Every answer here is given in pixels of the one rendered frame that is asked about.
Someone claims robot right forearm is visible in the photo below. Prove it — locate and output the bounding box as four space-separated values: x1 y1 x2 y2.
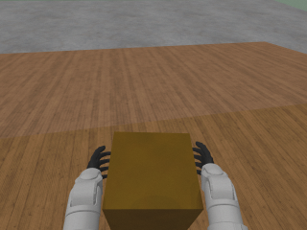
201 163 248 230

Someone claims robot left forearm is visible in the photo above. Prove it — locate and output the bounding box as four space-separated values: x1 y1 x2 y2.
62 168 103 230

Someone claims right robot hand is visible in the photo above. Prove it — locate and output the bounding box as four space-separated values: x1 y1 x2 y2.
192 141 215 175

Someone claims left robot hand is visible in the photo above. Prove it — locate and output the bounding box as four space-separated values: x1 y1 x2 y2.
87 146 111 179

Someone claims carton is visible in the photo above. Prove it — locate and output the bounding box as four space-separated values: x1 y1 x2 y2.
102 131 204 230

